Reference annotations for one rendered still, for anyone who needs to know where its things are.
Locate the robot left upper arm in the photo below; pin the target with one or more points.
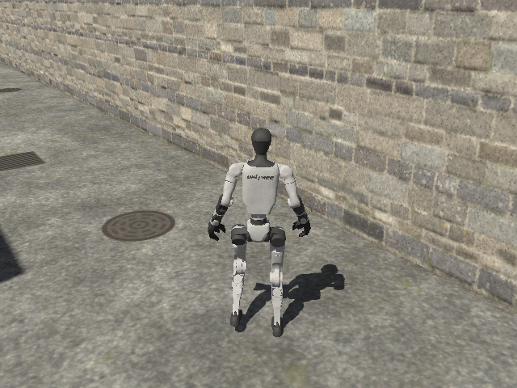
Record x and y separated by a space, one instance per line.
230 183

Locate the right robot hand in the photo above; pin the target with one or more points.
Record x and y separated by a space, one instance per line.
298 225

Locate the robot right upper arm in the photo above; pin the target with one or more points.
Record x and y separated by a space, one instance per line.
285 171

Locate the left robot foot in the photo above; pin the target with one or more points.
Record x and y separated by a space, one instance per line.
235 320

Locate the robot right forearm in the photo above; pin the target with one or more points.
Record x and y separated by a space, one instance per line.
300 213

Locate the left robot hand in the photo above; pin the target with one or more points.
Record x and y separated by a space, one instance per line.
212 228

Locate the robot left thigh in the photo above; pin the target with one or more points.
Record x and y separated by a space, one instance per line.
239 241

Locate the robot left forearm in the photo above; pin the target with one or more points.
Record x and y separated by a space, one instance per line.
218 213

